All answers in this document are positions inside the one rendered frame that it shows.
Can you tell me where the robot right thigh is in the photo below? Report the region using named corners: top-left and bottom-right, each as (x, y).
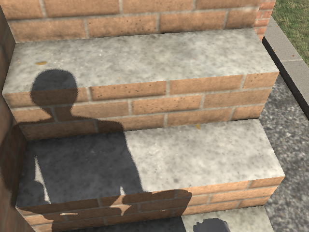
top-left (193, 217), bottom-right (231, 232)

